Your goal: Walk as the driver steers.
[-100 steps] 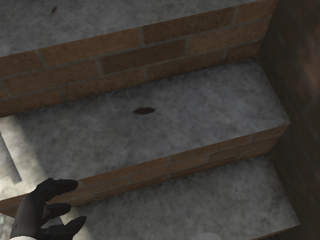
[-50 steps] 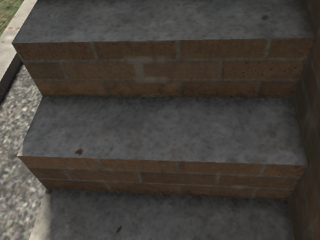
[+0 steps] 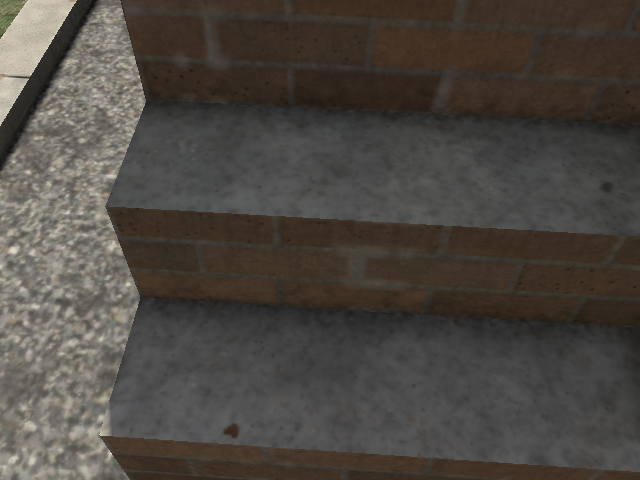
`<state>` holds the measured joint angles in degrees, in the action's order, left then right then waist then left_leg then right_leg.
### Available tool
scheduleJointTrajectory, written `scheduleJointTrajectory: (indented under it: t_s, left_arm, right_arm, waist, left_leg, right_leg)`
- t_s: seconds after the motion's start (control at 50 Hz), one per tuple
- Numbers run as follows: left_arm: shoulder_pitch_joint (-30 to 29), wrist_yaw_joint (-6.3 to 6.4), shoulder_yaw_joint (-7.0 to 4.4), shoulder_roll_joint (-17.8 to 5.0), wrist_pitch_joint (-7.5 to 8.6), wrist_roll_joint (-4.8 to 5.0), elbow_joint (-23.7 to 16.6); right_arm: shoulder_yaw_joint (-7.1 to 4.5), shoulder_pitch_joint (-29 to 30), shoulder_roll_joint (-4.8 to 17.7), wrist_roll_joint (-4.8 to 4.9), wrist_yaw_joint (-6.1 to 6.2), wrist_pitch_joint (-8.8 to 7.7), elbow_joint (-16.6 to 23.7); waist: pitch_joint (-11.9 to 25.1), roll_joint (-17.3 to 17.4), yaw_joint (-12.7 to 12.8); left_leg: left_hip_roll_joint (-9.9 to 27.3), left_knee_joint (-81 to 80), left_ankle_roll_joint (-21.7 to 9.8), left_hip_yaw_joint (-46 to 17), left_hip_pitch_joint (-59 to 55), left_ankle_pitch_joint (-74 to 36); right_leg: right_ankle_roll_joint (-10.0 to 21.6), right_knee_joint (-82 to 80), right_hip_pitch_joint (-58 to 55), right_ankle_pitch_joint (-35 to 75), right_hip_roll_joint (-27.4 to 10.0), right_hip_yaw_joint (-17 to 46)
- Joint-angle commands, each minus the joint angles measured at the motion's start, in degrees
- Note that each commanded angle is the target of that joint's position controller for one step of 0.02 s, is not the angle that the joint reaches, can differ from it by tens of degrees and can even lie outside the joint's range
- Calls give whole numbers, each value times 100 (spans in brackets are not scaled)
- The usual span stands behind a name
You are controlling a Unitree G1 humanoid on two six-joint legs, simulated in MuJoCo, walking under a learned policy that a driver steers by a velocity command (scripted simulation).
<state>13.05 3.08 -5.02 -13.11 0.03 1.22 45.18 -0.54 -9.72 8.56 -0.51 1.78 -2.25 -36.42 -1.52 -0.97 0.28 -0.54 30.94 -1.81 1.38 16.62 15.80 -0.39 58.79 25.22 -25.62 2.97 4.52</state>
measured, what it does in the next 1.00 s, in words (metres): goes down, backwards: right foot, then left foot 0.22 m lower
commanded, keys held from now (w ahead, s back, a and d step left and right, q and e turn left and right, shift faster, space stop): s+e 0.12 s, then e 0.22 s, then no key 0.34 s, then q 0.18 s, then w+q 0.12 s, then q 0.02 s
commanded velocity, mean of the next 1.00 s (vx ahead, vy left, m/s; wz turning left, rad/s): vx -0.05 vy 0.00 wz -0.23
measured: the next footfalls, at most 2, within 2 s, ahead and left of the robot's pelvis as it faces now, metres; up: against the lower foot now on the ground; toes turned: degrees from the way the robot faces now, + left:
right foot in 0.26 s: -0.05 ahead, -0.12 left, +0.00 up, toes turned -11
left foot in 0.60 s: -0.22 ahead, +0.08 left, -0.22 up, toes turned +8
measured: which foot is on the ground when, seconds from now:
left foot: down 0.00-0.26, up 0.28-0.58, down 0.60-1.00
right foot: up 0.00-0.24, down 0.26-0.56, up 0.58-0.78, down 0.80-1.00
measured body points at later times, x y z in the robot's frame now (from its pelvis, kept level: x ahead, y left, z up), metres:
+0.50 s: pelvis -0.15 -0.01 -0.09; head -0.15 -0.02 +0.36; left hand +0.12 +0.15 -0.14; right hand -0.09 -0.28 -0.19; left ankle -0.23 +0.09 -0.69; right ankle -0.09 -0.12 -0.73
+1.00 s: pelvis -0.25 -0.02 -0.24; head -0.22 -0.01 +0.21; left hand -0.09 +0.21 -0.35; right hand -0.19 -0.28 -0.36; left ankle -0.24 +0.07 -0.95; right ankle -0.30 -0.14 -0.95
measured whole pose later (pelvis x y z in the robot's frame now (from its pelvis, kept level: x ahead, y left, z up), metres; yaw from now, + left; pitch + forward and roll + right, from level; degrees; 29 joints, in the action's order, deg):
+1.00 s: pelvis -0.25 -0.02 -0.24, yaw -8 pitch +3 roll -1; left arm 13.9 6.3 -1.4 -11.9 -1.0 0.7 36.0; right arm -2.8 -15.1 11.9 -1.7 1.6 0.2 -43.1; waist 0.1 0.0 1.1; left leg -5.2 45.3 -4.1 -5.4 25.6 23.0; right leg 1.5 43.2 21.7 -25.5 -2.1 -4.3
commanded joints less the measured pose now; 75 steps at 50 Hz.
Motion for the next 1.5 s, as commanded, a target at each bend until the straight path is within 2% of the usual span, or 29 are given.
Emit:
scheduleJointTrajectory:
  t_s: [0.02,0.1,0.22,0.28,0.3,0.34,0.4,0.48,0.52,0.56,0.6,0.62,0.64,0.66,0.68,0.7,0.78,0.82,0.84,0.88,0.96,1.06,1.1,1.16,1.22,1.26,1.3,1.38,1.5]
  left_arm:
    - [225,105,-150,-199,-113,-135,-504]
    - [301,126,-121,-412,-633,-286,-1071]
    - [1113,53,-141,-482,-519,-249,-937]
    - [393,101,207,-177,-416,-635,-1115]
    - [-425,266,211,-604,-402,-613,-1895]
    - [-2030,385,350,-339,-559,-550,-2404]
    - [-1515,431,392,-256,-391,-534,-2144]
    - [-1466,474,346,-126,-297,-660,-2235]
    - [-1116,632,241,-30,-473,-538,-2203]
    - [518,860,110,294,-769,-471,-1697]
    - [205,629,81,923,-974,-65,-1836]
    - [-145,489,167,602,-777,-82,-2235]
    - [11,531,156,346,-797,-360,-2229]
    - [-408,518,144,-47,-692,-583,-2046]
    - [-745,547,85,-359,-694,-504,-2075]
    - [-943,355,70,-590,-685,-441,-1832]
    - [-1329,4,284,-359,-532,-106,-1274]
    - [-890,218,392,-84,-92,-25,-990]
    - [29,269,333,-6,14,-19,-853]
    - [-274,407,343,12,18,-173,-1218]
    - [212,359,232,-297,-62,10,-1314]
    - [497,339,149,-720,115,-183,-1309]
    - [440,462,96,-664,123,-194,-1414]
    - [-553,522,71,-875,137,-351,-956]
    - [386,207,65,-743,-29,31,-715]
    - [-574,-84,147,-524,22,25,-1303]
    - [-699,-44,127,-544,-54,-244,-1291]
    - [-473,-70,242,-322,-120,-400,-1344]
    - [-555,7,327,-210,-242,-116,-1390]
  right_arm:
    - [-239,270,1011,-196,302,85,843]
    - [-209,186,1069,-122,245,33,739]
    - [-304,250,965,-194,307,226,885]
    - [-115,599,112,-329,166,414,922]
    - [-95,859,201,-169,170,543,1362]
    - [-138,222,515,-293,26,688,1259]
    - [-261,-882,996,-373,-134,760,785]
    - [-289,-2698,1048,-117,-240,616,24]
    - [-143,-2272,690,-51,-279,518,-81]
    - [-45,-993,298,-107,-244,466,-273]
    - [124,-43,800,-484,-182,152,4]
    - [131,-24,940,-411,-138,-143,246]
    - [-119,-434,1556,-209,-84,-272,149]
    - [-136,136,1432,-86,104,-371,336]
    - [-169,869,1460,-50,251,-505,660]
    - [50,667,745,192,299,-492,593]
    - [-532,-2330,1408,-208,363,381,-305]
    - [-510,-2103,907,-97,251,264,-477]
    - [-398,-1546,838,110,131,84,-433]
    - [-253,-603,533,137,-61,-181,-410]
    - [-397,-388,1014,-170,-13,182,-325]
    - [-286,443,451,-76,-101,182,262]
    - [-411,422,732,-366,-167,183,366]
    - [-66,-136,298,63,-375,214,701]
    - [-262,-630,583,108,-337,292,-60]
    - [-554,-975,1685,-58,-148,208,348]
    - [-576,-68,1599,-143,-47,251,443]
    - [-391,355,1154,-4,-40,89,436]
    - [-384,-90,1214,-140,-8,171,193]
  waist:
    - [1173,455,31]
    - [290,574,340]
    - [483,1331,372]
    - [287,-1266,402]
    - [1259,-2251,303]
    - [87,-776,-642]
    - [-112,121,-648]
    - [90,-753,-735]
    - [-208,-863,-435]
    - [472,837,519]
    - [484,993,964]
    - [-95,95,1165]
    - [235,387,1061]
    - [18,-183,797]
    - [219,697,636]
    - [126,-53,443]
    - [-155,1604,-1278]
    - [470,-125,-1154]
    - [832,-1020,-375]
    - [739,-119,40]
    - [557,1008,165]
    - [78,-1512,419]
    - [897,-875,584]
    - [425,-358,-588]
    - [358,477,-215]
    - [1167,2396,-826]
    - [423,868,-343]
    - [243,260,100]
    - [373,874,50]
  left_leg:
    - [2378,-686,-1984,-1174,-150,-6533]
    - [1524,-737,-1192,-671,-234,-3519]
    - [1102,-324,-737,-584,-121,1079]
    - [-75,6012,-160,352,1890,1986]
    - [-309,7452,547,-711,2056,1060]
    - [-175,8141,906,-991,1819,-282]
    - [-526,7095,849,-320,1638,-1068]
    - [-496,3791,-21,269,428,-759]
    - [38,-865,-770,507,368,-1321]
    - [613,-2601,-1042,-329,337,-3061]
    - [883,-1061,-652,-648,311,-5585]
    - [1285,-338,-86,-851,1309,-6718]
    - [1697,-423,-545,-1712,553,-5455]
    - [1651,-758,-1098,-1742,560,-3917]
    - [2190,-994,-1697,-2918,603,-2234]
    - [1792,-994,-1354,-2962,489,-843]
    - [571,-342,-562,-2120,-1855,-194]
    - [-63,1431,-308,-981,-513,-1214]
    - [116,917,-139,-901,745,-1525]
    - [126,813,-381,-835,880,-825]
    - [334,42,-1174,-2128,600,456]
    - [-439,2868,-365,-678,3211,670]
    - [-116,6289,75,-344,3052,1483]
    - [456,2374,-287,-881,1461,1830]
    - [-394,-544,-363,156,-605,-202]
    - [1725,-1326,-1411,-3735,-1098,-1835]
    - [1321,-1444,-1459,-3474,-191,-114]
    - [918,-1049,-976,-2170,10,-1308]
    - [737,-1076,-929,-1845,-388,-1981]
  right_leg:
    - [-528,3634,158,-204,-151,244]
    - [-659,2280,768,-49,35,-175]
    - [-77,-1985,-361,-52,-291,-798]
    - [652,-2799,-552,2347,-829,-332]
    - [1299,-2954,400,2939,-1752,2148]
    - [1304,-2299,2336,882,-1225,1573]
    - [1184,-1600,2181,-221,-957,1453]
    - [593,-746,1887,28,-699,851]
    - [218,-47,1054,176,-207,331]
    - [580,3400,-87,61,630,-90]
    - [53,8169,1759,-776,1356,379]
    - [-331,7673,2141,177,857,750]
    - [-321,7324,2753,375,428,824]
    - [-357,6387,2612,1343,162,911]
    - [-297,5499,2245,2167,-186,1013]
    - [-281,2759,1613,2778,-683,952]
    - [-181,-4187,831,-606,42,-1579]
    - [174,-3833,-1303,3556,-494,-789]
    - [851,-2641,-2259,5115,-1153,-45]
    - [1038,-2696,-1561,4188,-1592,288]
    - [292,-1171,-236,501,-306,-1110]
    - [1132,-3077,-1433,572,-2129,1294]
    - [2083,-3605,-1309,2432,-3154,2236]
    - [1132,-3500,-475,1170,-1677,-207]
    - [869,-1459,-449,2667,-1457,-996]
    - [5,611,1016,-456,-347,-854]
    - [-249,2937,1165,764,-193,-227]
    - [-102,3861,1571,1117,-412,-130]
    - [-19,115,531,-386,-249,-540]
